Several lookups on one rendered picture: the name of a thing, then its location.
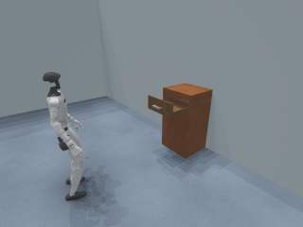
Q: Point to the drawer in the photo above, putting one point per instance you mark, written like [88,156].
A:
[170,107]

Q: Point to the left robot forearm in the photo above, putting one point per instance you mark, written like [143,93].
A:
[70,119]

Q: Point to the robot right hand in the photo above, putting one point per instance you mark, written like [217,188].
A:
[76,152]

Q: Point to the robot right upper arm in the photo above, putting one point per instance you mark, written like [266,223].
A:
[54,108]

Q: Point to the cabinet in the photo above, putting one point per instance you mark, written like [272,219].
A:
[186,135]

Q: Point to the robot left thigh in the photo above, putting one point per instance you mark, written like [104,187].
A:
[74,137]

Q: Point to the handle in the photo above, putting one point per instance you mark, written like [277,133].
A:
[158,108]

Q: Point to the robot left foot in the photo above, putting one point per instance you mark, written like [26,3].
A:
[68,181]

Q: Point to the right robot forearm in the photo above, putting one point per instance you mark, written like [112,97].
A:
[61,132]

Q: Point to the robot left hand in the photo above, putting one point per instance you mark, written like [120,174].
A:
[75,123]

